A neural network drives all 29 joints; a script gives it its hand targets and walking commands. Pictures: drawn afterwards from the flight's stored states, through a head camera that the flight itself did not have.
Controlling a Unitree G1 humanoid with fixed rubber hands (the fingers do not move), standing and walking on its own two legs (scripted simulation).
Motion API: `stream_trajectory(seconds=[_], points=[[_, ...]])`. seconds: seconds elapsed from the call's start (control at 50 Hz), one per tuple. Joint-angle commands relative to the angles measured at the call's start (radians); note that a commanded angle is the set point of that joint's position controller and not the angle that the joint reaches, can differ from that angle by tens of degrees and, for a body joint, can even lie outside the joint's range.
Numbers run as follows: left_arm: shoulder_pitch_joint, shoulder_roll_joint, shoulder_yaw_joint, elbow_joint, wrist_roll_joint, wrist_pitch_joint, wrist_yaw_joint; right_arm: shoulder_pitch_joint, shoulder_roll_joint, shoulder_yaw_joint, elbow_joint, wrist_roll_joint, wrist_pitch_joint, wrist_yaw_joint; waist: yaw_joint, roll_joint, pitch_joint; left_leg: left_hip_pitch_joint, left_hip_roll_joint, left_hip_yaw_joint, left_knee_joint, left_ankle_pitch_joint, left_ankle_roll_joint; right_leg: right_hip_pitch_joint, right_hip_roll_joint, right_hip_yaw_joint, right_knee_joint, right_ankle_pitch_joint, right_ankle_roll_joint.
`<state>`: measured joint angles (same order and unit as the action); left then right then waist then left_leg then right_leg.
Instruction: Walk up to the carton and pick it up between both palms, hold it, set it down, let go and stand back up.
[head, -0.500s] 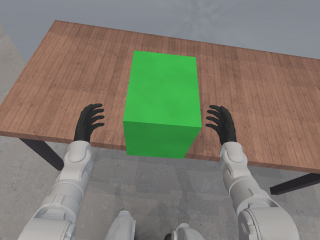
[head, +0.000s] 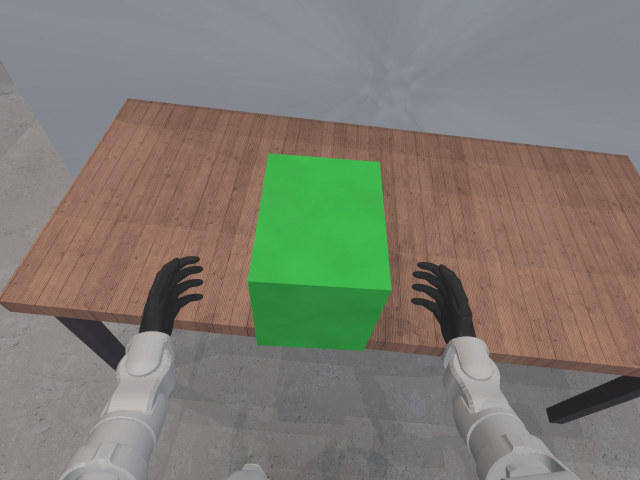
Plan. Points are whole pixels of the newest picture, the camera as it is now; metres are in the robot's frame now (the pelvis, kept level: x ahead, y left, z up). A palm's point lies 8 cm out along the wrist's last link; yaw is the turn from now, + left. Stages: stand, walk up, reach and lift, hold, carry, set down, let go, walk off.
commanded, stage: set down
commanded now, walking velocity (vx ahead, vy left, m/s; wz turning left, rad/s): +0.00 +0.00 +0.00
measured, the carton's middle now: (317, 255) +0.47 +0.02 -0.08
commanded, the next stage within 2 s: let go in 0.98 s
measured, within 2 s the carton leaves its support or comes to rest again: neither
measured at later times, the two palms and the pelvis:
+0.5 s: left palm (152, 373) +0.25 +0.22 -0.04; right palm (474, 388) +0.25 -0.20 -0.04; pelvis +0.04 +0.00 +0.02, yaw -1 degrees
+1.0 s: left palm (150, 380) +0.24 +0.21 -0.02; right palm (502, 408) +0.23 -0.22 -0.02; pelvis +0.03 -0.01 +0.02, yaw -2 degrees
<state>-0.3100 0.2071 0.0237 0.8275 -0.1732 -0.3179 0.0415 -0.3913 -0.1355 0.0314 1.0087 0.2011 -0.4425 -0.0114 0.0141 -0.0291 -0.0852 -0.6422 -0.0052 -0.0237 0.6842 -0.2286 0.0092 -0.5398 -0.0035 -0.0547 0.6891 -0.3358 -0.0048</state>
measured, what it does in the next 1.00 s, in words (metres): stands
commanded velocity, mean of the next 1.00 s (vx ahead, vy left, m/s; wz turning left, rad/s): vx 0.00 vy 0.00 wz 0.00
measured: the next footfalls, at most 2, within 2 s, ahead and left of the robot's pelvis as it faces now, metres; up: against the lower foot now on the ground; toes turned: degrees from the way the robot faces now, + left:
none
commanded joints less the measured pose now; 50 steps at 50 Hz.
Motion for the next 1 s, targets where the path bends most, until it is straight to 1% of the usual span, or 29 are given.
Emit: stream_trajectory(seconds=[0.0,0.02,0.04,0.06,0.1,0.12,0.14,0.18,0.2,0.22,0.24,0.26,0.32,0.34,0.36,0.42,0.44,0.48,0.52,0.54,0.56,0.58,0.6,0.64,0.68,0.74,0.86,0.9,0.98], points=[[-0.223,0.111,0.039,-0.164,0.021,-0.062,0.002,-0.213,-0.121,-0.020,-0.162,0.017,-0.058,-0.003,-0.001,0.057,-0.410,0.216,-0.014,-0.006,-0.142,0.123,-0.042,0.218,0.015,0.071,-0.106,0.226,-0.007],[-0.111,0.078,0.045,-0.131,0.039,-0.062,-0.010,-0.107,-0.095,0.020,-0.123,0.020,-0.073,-0.004,0.009,0.044,-0.363,0.229,-0.014,0.000,-0.142,0.174,-0.039,0.250,0.017,0.077,-0.116,0.291,-0.011],[-0.235,0.143,0.067,-0.164,0.043,-0.069,-0.012,-0.215,-0.126,-0.021,-0.128,0.007,-0.074,-0.008,-0.004,0.058,-0.396,0.227,-0.016,0.000,-0.146,0.176,-0.045,0.243,0.016,0.066,-0.109,0.281,-0.004],[-0.048,0.070,0.061,-0.170,0.063,-0.078,-0.017,-0.040,-0.081,0.036,-0.120,0.030,-0.092,-0.004,0.010,0.049,-0.357,0.283,-0.013,0.002,-0.137,0.229,-0.050,0.275,0.016,0.072,-0.121,0.330,-0.009],[-0.218,0.112,0.064,-0.142,0.047,-0.090,-0.015,-0.199,-0.110,-0.001,-0.135,0.022,-0.096,-0.004,0.005,0.078,-0.364,0.253,-0.016,0.007,-0.138,0.202,-0.058,0.217,0.016,0.063,-0.128,0.241,-0.010],[0.037,0.055,0.057,-0.185,0.071,-0.090,-0.018,0.032,-0.072,0.057,-0.135,0.037,-0.115,0.001,0.017,0.059,-0.344,0.338,-0.007,-0.001,-0.139,0.250,-0.061,0.271,0.022,0.068,-0.138,0.316,-0.016],[-0.145,0.110,0.054,-0.154,0.066,-0.074,-0.019,-0.151,-0.118,0.020,-0.138,0.021,-0.113,-0.004,0.004,0.081,-0.356,0.302,-0.011,0.006,-0.136,0.251,-0.058,0.239,0.026,0.058,-0.139,0.282,-0.016],[0.033,0.069,0.051,-0.209,0.097,-0.052,-0.019,0.025,-0.107,0.052,-0.122,0.026,-0.123,-0.003,0.001,0.078,-0.328,0.388,-0.005,-0.001,-0.142,0.308,-0.069,0.273,0.036,0.053,-0.157,0.327,-0.025],[-0.081,0.121,0.061,-0.264,0.083,-0.055,-0.007,-0.083,-0.153,0.010,-0.200,0.014,-0.126,-0.007,0.009,0.087,-0.400,0.395,-0.002,0.004,-0.139,0.321,-0.078,0.259,0.037,0.043,-0.152,0.303,-0.022],[0.213,0.023,0.047,-0.272,0.121,-0.034,-0.012,0.200,-0.110,0.086,-0.142,0.027,-0.139,-0.002,0.011,0.089,-0.325,0.475,-0.001,0.001,-0.135,0.420,-0.081,0.316,0.045,0.047,-0.163,0.416,-0.032],[-0.101,0.132,0.053,-0.361,0.076,-0.057,-0.003,-0.099,-0.147,0.006,-0.288,0.019,-0.148,-0.010,0.003,0.100,-0.430,0.415,-0.009,0.032,-0.115,0.419,-0.077,0.258,0.045,0.036,-0.160,0.365,-0.024],[0.184,0.028,0.041,-0.256,0.124,-0.039,-0.007,0.161,-0.113,0.069,-0.167,0.011,-0.136,0.000,0.003,0.103,-0.315,0.479,-0.005,0.020,-0.123,0.447,-0.086,0.275,0.047,0.044,-0.172,0.395,-0.033],[0.240,0.064,0.053,-0.333,0.145,-0.018,-0.011,0.209,-0.127,0.076,-0.179,0.000,-0.137,-0.003,0.004,0.091,-0.286,0.519,0.000,0.023,-0.127,0.484,-0.096,0.313,0.052,0.040,-0.197,0.394,-0.038],[0.098,0.119,0.058,-0.441,0.111,-0.032,-0.001,0.083,-0.150,0.046,-0.311,0.019,-0.147,-0.005,0.014,0.099,-0.354,0.501,-0.007,0.032,-0.113,0.496,-0.089,0.306,0.048,0.041,-0.186,0.400,-0.036],[0.238,0.079,0.049,-0.356,0.135,-0.019,-0.001,0.213,-0.132,0.071,-0.228,0.008,-0.136,0.004,0.005,0.090,-0.265,0.524,-0.001,0.029,-0.124,0.484,-0.092,0.298,0.048,0.045,-0.196,0.387,-0.037],[0.170,0.106,0.026,-0.437,0.083,-0.010,0.014,0.134,-0.149,0.049,-0.348,0.010,-0.123,0.010,0.009,0.064,-0.275,0.501,-0.004,0.034,-0.133,0.429,-0.075,0.288,0.048,0.046,-0.211,0.333,-0.037],[0.343,0.047,0.021,-0.329,0.127,0.019,0.001,0.299,-0.120,0.079,-0.224,-0.003,-0.095,0.014,-0.005,0.054,-0.162,0.524,-0.006,0.028,-0.149,0.416,-0.073,0.304,0.045,0.051,-0.235,0.352,-0.041],[0.252,0.084,0.016,-0.390,0.104,0.039,-0.010,0.231,-0.136,0.075,-0.290,0.006,-0.074,0.007,-0.010,0.042,-0.169,0.512,-0.010,0.035,-0.163,0.389,-0.062,0.336,0.037,0.053,-0.245,0.356,-0.036],[0.380,0.050,0.024,-0.392,0.137,0.061,-0.021,0.374,-0.103,0.101,-0.265,-0.004,-0.058,0.003,-0.007,0.033,-0.109,0.551,-0.014,0.039,-0.174,0.393,-0.062,0.381,0.030,0.067,-0.260,0.423,-0.032],[0.213,0.102,0.029,-0.428,0.106,0.063,-0.017,0.209,-0.130,0.060,-0.334,-0.008,-0.053,-0.002,-0.003,0.044,-0.130,0.509,-0.016,0.049,-0.181,0.359,-0.057,0.359,0.027,0.062,-0.259,0.389,-0.021],[0.261,0.098,0.033,-0.393,0.117,0.081,-0.010,0.252,-0.129,0.062,-0.311,-0.013,-0.037,0.000,0.007,0.051,-0.089,0.514,-0.017,0.052,-0.190,0.325,-0.052,0.358,0.025,0.073,-0.271,0.354,-0.024],[0.168,0.128,0.028,-0.451,0.086,0.078,0.000,0.174,-0.140,0.038,-0.400,-0.014,-0.035,-0.003,0.006,0.037,-0.140,0.488,-0.018,0.052,-0.191,0.310,-0.046,0.360,0.023,0.065,-0.261,0.344,-0.021],[0.317,0.081,0.027,-0.360,0.123,0.100,0.000,0.318,-0.119,0.059,-0.279,-0.021,-0.012,0.002,0.004,0.035,-0.064,0.511,-0.016,0.046,-0.210,0.300,-0.045,0.373,0.019,0.072,-0.277,0.358,-0.026],[0.239,0.103,0.028,-0.376,0.112,0.137,-0.008,0.237,-0.134,0.055,-0.338,-0.024,0.019,-0.004,0.006,0.031,-0.060,0.514,-0.017,0.046,-0.218,0.272,-0.043,0.377,0.011,0.070,-0.290,0.325,-0.023],[0.280,0.100,0.040,-0.346,0.133,0.166,-0.012,0.298,-0.129,0.055,-0.275,-0.043,0.049,-0.011,-0.007,0.043,-0.014,0.552,-0.015,0.042,-0.226,0.283,-0.049,0.383,0.010,0.074,-0.307,0.349,-0.019],[0.284,0.109,0.045,-0.440,0.126,0.184,-0.017,0.314,-0.124,0.037,-0.383,-0.047,0.065,-0.023,-0.001,0.043,-0.021,0.596,-0.018,0.056,-0.236,0.306,-0.047,0.410,0.004,0.074,-0.319,0.391,-0.006],[0.217,0.128,0.040,-0.496,0.106,0.227,-0.005,0.275,-0.126,0.005,-0.434,-0.074,0.109,-0.024,0.004,0.068,-0.022,0.641,-0.013,0.060,-0.252,0.291,-0.052,0.357,0.012,0.070,-0.346,0.313,-0.011],[0.259,0.110,0.036,-0.411,0.120,0.236,-0.010,0.304,-0.118,0.017,-0.406,-0.081,0.123,-0.022,0.000,0.047,0.017,0.631,-0.013,0.056,-0.265,0.273,-0.046,0.352,0.006,0.072,-0.353,0.321,-0.010],[0.249,0.128,0.051,-0.440,0.108,0.256,-0.020,0.315,-0.129,0.013,-0.437,-0.092,0.147,-0.027,0.004,0.028,0.017,0.656,-0.012,0.057,-0.275,0.265,-0.040,0.362,0.007,0.079,-0.368,0.311,-0.006]])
